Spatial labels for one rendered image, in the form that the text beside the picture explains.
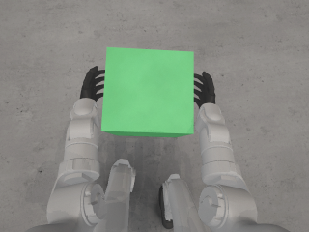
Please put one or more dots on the left robot thigh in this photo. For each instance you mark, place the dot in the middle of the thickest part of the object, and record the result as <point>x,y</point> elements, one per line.
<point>117,195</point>

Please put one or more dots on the carton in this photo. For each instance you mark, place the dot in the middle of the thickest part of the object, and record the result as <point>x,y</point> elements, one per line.
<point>148,92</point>

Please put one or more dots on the left robot forearm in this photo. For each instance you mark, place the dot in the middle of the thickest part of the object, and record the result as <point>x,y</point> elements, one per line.
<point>80,163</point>

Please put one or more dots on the right robot shin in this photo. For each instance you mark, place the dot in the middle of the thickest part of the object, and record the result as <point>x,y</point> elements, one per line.
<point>168,212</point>

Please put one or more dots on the robot left hand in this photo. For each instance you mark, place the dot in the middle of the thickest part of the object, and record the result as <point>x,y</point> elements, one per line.
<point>89,88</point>

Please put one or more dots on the right robot forearm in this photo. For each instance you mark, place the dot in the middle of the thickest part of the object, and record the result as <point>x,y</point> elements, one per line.
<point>219,166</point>

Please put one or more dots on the right robot upper arm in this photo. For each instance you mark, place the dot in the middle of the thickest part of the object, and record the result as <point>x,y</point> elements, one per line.
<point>229,209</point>

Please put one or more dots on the left robot upper arm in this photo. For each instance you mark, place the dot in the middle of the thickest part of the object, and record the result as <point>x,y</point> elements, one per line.
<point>74,208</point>

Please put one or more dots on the robot right hand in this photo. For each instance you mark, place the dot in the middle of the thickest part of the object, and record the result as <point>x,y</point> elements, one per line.
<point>206,95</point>

